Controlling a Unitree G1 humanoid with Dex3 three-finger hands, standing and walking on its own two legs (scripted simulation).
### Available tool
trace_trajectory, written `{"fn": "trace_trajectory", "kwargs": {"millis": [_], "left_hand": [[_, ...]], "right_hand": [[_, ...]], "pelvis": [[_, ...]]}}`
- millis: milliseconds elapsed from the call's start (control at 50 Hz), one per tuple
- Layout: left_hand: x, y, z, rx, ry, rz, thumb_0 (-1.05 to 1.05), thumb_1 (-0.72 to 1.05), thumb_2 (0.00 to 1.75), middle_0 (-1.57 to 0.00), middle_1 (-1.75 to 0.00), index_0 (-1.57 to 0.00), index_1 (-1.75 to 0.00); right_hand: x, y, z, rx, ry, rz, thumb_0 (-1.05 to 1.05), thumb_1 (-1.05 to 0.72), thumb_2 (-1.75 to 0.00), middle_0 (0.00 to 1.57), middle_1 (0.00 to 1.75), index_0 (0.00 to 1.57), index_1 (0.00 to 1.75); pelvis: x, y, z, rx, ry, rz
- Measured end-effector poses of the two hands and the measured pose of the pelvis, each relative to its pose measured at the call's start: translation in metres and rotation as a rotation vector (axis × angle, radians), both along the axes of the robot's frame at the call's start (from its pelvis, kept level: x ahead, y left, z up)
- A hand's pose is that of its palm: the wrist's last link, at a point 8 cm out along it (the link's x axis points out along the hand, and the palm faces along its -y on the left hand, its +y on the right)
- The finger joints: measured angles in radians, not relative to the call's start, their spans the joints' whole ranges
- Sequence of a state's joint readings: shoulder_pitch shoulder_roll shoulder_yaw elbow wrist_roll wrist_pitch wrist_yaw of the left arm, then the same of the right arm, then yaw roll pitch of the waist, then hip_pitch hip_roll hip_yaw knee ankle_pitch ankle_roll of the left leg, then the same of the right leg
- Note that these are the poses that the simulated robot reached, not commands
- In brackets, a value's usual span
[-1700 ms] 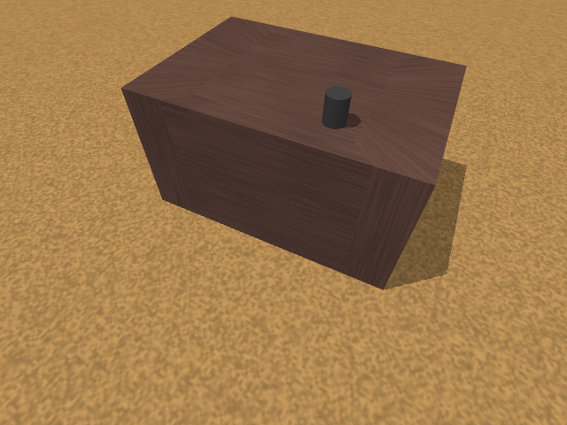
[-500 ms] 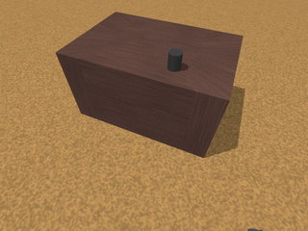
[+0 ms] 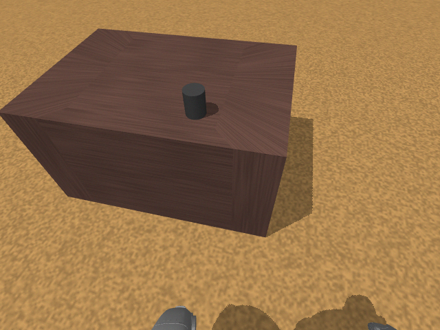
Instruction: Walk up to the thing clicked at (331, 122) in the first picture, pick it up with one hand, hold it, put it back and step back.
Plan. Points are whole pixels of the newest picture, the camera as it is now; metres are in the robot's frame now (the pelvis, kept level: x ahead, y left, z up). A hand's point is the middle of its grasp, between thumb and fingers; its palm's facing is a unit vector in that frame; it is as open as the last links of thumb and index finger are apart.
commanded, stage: walk up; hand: left
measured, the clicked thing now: (194, 101) +0.85 +0.12 -0.12
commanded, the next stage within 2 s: none
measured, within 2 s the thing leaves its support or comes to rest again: neither
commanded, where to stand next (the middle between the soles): +0.36 +0.05 m, yaw -11 degrees
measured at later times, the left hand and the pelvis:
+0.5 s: hand (96, 236) +0.33 +0.32 -0.12, palm faces -0.22 -0.88 -0.41, open 7.4 cm; pelvis +0.19 +0.06 +0.00, yaw -7 degrees
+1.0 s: hand (104, 210) +0.43 +0.34 -0.17, palm faces -0.21 -0.89 -0.41, open 7.4 cm; pelvis +0.31 +0.08 -0.02, yaw -12 degrees
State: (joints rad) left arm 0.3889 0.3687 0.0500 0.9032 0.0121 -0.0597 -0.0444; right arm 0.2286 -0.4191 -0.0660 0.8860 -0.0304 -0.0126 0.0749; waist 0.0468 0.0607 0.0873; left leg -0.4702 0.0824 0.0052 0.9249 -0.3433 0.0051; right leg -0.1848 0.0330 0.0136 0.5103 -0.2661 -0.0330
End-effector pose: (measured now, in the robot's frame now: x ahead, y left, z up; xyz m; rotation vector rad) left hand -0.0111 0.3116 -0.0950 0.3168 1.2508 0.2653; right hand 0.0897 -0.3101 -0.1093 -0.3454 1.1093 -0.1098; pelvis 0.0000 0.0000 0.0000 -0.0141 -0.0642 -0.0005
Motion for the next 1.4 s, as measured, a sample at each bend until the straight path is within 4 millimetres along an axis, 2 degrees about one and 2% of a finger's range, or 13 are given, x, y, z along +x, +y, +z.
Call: {"fn": "trace_trajectory", "kwargs": {"millis": [100,200,320,460,540,600,700,820,960,1040,1140,1280,1400], "left_hand": [[0.054,0.019,-0.009,-0.014,-0.021,-0.054,0.01,0.9,0.9,-0.21,-0.31,-0.21,-0.3],[0.128,0.053,-0.026,0.001,-0.043,-0.122,0.01,0.9,0.9,-0.21,-0.31,-0.21,-0.3],[0.226,0.065,-0.01,0.009,-0.106,-0.232,0.01,0.9,0.9,-0.2,-0.3,-0.21,-0.3],[0.319,0.056,0.009,0.015,-0.165,-0.311,0.01,0.91,0.9,-0.2,-0.3,-0.2,-0.3],[0.362,0.038,0.012,0.033,-0.167,-0.362,0.01,0.91,0.9,-0.2,-0.3,-0.2,-0.3],[0.388,0.027,0.009,0.058,-0.204,-0.368,0.01,0.9,0.9,-0.2,-0.3,-0.21,-0.3],[0.403,0.022,0.017,0.063,-0.225,-0.327,0.0,0.9,0.9,-0.2,-0.3,-0.21,-0.3],[0.407,0.037,0.019,0.077,-0.153,-0.313,0.0,0.9,0.9,-0.2,-0.31,-0.21,-0.3],[0.428,0.068,-0.017,0.047,-0.079,-0.303,0.01,0.9,0.9,-0.2,-0.31,-0.21,-0.3],[0.447,0.074,-0.038,0.013,-0.065,-0.284,0.01,0.9,0.9,-0.2,-0.3,-0.21,-0.3],[0.46,0.071,-0.047,-0.025,-0.046,-0.304,0.01,0.9,0.9,-0.2,-0.3,-0.21,-0.3],[0.454,0.063,-0.041,-0.007,-0.034,-0.323,0.01,0.91,0.9,-0.2,-0.3,-0.21,-0.3],[0.45,0.061,-0.027,0.003,-0.024,-0.324,0.01,0.9,0.9,-0.2,-0.3,-0.21,-0.3]], "right_hand": [[0.027,0.01,0.005,-0.034,0.01,-0.018,0.01,-0.9,-0.9,0.2,0.3,0.2,0.3],[0.06,0.028,0.008,-0.079,-0.05,-0.068,0.01,-0.9,-0.9,0.2,0.3,0.2,0.3],[0.067,0.049,0.022,-0.061,-0.061,-0.169,0.01,-0.9,-0.9,0.2,0.3,0.2,0.3],[0.067,0.053,0.013,-0.039,0.045,-0.219,0.01,-0.9,-0.9,0.2,0.3,0.21,0.3],[0.077,0.046,-0.006,-0.009,0.082,-0.258,0.01,-0.9,-0.9,0.2,0.3,0.21,0.3],[0.095,0.039,-0.027,0.009,0.102,-0.268,0.01,-0.9,-0.9,0.2,0.3,0.2,0.3],[0.141,0.042,-0.03,0.037,0.104,-0.236,0.01,-0.9,-0.9,0.2,0.3,0.2,0.3],[0.194,0.042,-0.017,0.012,0.044,-0.222,0.01,-0.9,-0.9,0.2,0.3,0.2,0.3],[0.231,0.058,-0.015,-0.063,0.018,-0.256,0.01,-0.9,-0.9,0.2,0.3,0.2,0.3],[0.238,0.077,-0.009,-0.079,0.019,-0.255,0.01,-0.9,-0.9,0.2,0.3,0.2,0.3],[0.244,0.086,0.001,-0.091,-0.005,-0.258,0.01,-0.9,-0.9,0.2,0.3,0.21,0.3],[0.242,0.073,-0.008,-0.087,-0.028,-0.284,0.01,-0.9,-0.9,0.2,0.3,0.21,0.3],[0.23,0.076,-0.012,-0.045,-0.024,-0.321,0.01,-0.9,-0.9,0.2,0.3,0.2,0.3]], "pelvis": [[0.041,0.019,-0.005,-0.015,0.014,-0.019],[0.085,0.046,-0.018,0.018,0.015,-0.046],[0.128,0.058,-0.004,0.005,0.013,-0.086],[0.174,0.059,0.001,0.027,0.019,-0.115],[0.204,0.052,-0.007,0.036,0.022,-0.133],[0.226,0.042,-0.019,0.014,0.012,-0.144],[0.253,0.039,-0.013,0.023,0.001,-0.155],[0.282,0.049,-0.005,0.026,0.008,-0.184],[0.306,0.077,-0.021,0.017,0.018,-0.201],[0.31,0.088,-0.024,0.024,0.012,-0.216],[0.311,0.091,-0.02,0.006,0.026,-0.238],[0.301,0.09,-0.022,-0.027,0.022,-0.247],[0.302,0.089,-0.015,0.015,0.012,-0.254]]}}
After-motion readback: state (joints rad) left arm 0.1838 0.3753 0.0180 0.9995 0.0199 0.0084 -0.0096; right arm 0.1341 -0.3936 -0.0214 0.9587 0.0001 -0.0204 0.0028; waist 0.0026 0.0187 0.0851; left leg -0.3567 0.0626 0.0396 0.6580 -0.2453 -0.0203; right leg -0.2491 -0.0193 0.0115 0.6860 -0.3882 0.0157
